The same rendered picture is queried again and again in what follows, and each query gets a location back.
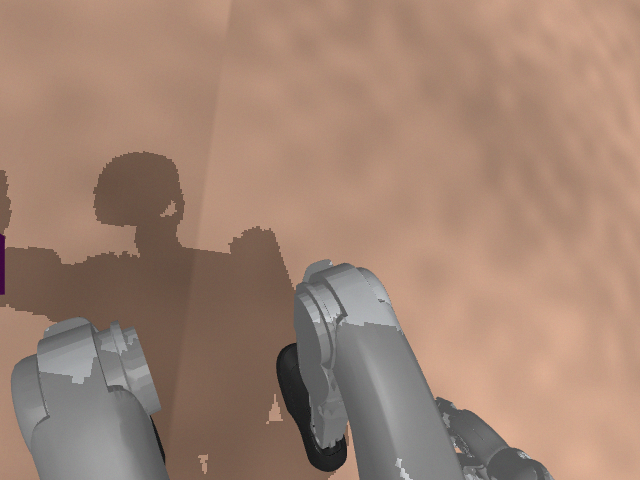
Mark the right robot hand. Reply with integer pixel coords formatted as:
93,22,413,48
435,397,510,480

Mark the right robot foot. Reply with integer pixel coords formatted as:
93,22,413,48
276,343,347,472

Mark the right robot arm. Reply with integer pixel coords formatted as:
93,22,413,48
486,448,554,480

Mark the cube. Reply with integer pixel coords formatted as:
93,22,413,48
0,234,5,295

